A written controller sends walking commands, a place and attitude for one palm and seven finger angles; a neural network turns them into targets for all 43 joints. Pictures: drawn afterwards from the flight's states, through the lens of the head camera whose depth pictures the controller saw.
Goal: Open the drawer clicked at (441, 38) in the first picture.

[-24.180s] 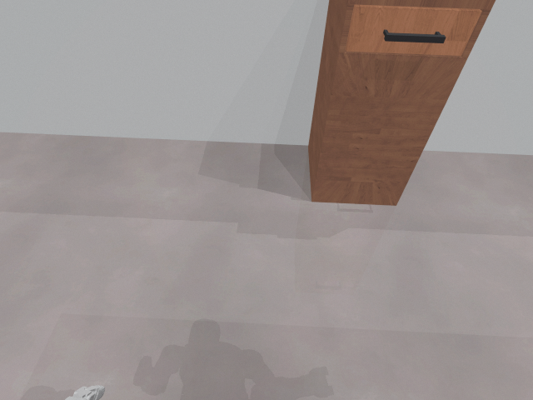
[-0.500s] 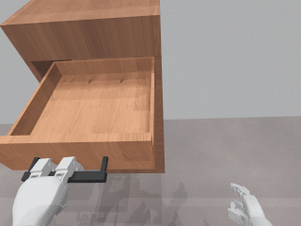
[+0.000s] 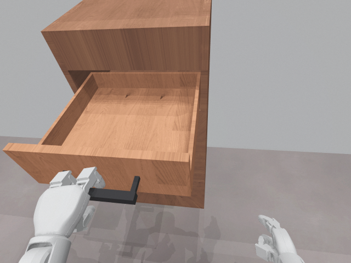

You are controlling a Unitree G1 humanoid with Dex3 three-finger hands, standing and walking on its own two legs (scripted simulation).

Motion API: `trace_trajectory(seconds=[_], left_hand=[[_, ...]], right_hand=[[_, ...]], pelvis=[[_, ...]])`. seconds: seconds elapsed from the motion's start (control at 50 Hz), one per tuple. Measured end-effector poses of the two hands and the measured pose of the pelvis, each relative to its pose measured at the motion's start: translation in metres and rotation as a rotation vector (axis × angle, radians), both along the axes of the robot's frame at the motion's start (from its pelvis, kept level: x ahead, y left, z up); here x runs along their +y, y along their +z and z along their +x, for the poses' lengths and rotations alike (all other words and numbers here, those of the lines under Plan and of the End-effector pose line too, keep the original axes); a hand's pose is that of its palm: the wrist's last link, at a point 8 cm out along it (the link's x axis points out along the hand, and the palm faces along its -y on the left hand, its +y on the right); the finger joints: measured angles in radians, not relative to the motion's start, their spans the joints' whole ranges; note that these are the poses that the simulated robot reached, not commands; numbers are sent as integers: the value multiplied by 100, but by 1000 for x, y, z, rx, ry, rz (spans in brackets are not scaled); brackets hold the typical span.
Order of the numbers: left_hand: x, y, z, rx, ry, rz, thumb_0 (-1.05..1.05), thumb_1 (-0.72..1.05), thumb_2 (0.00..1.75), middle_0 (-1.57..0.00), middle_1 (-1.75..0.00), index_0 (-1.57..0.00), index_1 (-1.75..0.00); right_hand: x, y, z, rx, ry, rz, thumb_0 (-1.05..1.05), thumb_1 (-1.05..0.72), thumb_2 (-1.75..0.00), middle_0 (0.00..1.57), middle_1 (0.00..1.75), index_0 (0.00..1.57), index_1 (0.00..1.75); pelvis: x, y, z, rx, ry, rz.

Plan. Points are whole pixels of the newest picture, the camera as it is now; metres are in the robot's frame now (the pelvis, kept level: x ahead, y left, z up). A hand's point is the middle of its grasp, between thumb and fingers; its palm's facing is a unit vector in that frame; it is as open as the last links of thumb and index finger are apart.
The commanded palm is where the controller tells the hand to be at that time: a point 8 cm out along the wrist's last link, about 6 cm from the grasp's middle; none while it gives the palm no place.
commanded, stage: open the thumb to release the handle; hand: left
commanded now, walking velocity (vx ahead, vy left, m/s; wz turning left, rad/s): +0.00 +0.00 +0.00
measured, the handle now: (95, 185) +0.24 +0.21 +0.09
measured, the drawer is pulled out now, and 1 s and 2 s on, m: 0.30 0.30 0.30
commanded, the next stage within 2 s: lift the hand off the handle in 0.22 s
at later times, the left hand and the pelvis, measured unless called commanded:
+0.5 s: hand (84, 212) +0.19 +0.22 +0.07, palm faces +0.08 -0.14 -0.99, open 13.7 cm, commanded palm +0.17 +0.21 +0.12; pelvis -0.02 +0.01 +0.00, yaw +0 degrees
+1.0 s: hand (77, 201) +0.20 +0.22 +0.11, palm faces +0.11 -0.12 -0.99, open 13.5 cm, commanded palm +0.17 +0.21 +0.18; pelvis -0.02 +0.01 +0.01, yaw +1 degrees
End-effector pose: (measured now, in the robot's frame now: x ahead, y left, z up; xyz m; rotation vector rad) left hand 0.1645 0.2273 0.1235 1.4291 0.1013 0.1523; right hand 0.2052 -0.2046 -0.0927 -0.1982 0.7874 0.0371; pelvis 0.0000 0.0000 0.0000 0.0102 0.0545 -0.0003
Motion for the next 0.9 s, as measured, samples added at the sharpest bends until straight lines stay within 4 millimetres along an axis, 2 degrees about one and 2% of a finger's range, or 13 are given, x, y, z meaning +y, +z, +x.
trace_trajectory(seconds=[0.2, 0.32, 0.44, 0.64, 0.74, 0.9], left_hand=[[4, 0, -2, -2, -43, 10, 0, -18, 43, -33, -123, -34, -123], [3, 0, -2, -17, -45, 3, 0, -39, 34, -33, -121, -32, -121], [-1, -4, 0, -29, -40, -12, 0, -47, 31, -31, -120, -32, -120], [-4, -3, 4, -49, -28, 2, 0, -49, 30, -32, -120, -35, -126], [-4, 1, 6, -33, -29, 7, 0, -49, 30, -32, -120, -38, -128], [-8, 20, 7, -37, -90, 13, 0, -49, 30, -35, -121, -38, -125]], right_hand=[[-5, 10, 4, -31, -4, -33, 1, -91, -90, 20, 30, 20, 30], [2, 8, -2, -12, 2, -21, 1, -91, -90, 20, 30, 20, 30], [14, 2, -10, 14, 17, 2, 1, -91, -90, 20, 30, 20, 30], [28, -4, -17, 43, 37, 22, 1, -91, -90, 20, 30, 20, 30], [30, 0, -16, 28, 40, 25, 1, -91, -90, 20, 30, 20, 30], [26, 13, -9, -28, 26, 23, 1, -91, -90, 20, 30, 20, 30]], pelvis=[[1, 3, -7, -11, 4, -5], [4, 4, -10, -11, 4, -5], [8, 3, -14, -10, 7, -6], [10, 3, -20, -25, 16, -5], [9, 5, -23, -40, 18, -5], [7, 9, -25, -65, 12, -5]])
